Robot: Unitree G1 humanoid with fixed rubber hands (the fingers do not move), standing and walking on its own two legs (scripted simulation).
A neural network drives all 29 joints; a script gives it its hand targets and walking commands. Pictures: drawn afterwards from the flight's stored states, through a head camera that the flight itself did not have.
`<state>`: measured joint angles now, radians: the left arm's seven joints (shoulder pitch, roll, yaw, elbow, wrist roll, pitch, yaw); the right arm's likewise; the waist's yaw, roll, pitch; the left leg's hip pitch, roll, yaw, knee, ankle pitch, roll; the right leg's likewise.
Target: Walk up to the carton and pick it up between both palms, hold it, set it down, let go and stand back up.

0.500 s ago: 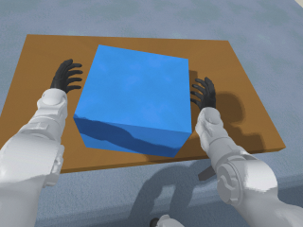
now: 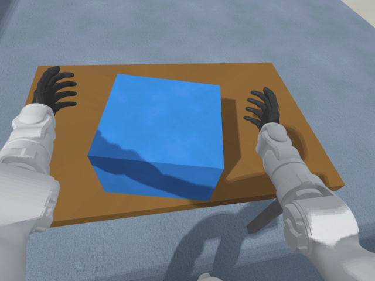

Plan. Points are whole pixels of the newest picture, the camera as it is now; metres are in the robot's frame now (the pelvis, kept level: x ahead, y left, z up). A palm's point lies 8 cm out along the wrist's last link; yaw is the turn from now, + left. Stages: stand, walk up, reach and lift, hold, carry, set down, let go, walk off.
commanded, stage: set down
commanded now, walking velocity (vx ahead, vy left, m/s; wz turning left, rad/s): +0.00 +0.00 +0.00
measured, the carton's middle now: (163, 137) +0.48 -0.06 -0.01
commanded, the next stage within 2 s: none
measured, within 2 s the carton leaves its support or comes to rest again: neither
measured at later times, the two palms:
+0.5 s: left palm (31, 122) +0.49 +0.20 +0.10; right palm (266, 134) +0.37 -0.27 +0.08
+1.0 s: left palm (20, 137) +0.45 +0.21 +0.10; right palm (266, 151) +0.34 -0.25 +0.07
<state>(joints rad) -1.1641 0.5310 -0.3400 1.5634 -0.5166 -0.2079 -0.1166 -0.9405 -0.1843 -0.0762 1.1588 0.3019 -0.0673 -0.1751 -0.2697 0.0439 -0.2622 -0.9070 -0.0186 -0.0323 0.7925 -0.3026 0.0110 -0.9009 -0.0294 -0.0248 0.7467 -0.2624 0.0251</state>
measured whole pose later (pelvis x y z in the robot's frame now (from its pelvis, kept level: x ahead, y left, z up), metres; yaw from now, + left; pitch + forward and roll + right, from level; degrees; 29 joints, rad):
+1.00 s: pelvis +0.01 +0.02 +0.03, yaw -3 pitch +11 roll -2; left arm -0.74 0.51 -0.17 1.14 -0.41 -0.11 -0.14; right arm -0.52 -0.19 -0.02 0.84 0.33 -0.09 -0.20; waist -0.14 0.02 -0.13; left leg -0.55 0.00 0.00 0.68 -0.31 0.03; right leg -0.54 -0.01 0.02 0.58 -0.22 0.05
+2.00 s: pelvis +0.02 +0.02 +0.03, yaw -3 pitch +1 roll -3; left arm -0.30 0.49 -0.12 0.81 -0.37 -0.18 -0.17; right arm -0.10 -0.10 0.00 0.62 0.27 -0.22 -0.24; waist -0.06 0.01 0.01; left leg -0.32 0.01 0.00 0.65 -0.34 0.04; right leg -0.31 0.01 0.03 0.52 -0.23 0.05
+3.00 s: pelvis +0.03 +0.00 +0.04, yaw -4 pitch -5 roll -1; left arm 0.17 0.39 -0.08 0.52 -0.24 -0.11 -0.11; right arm 0.16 -0.08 -0.03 0.60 0.13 -0.24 -0.14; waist 0.04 0.01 0.10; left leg -0.12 0.02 0.02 0.53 -0.32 0.01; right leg -0.13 0.02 0.04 0.46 -0.23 0.02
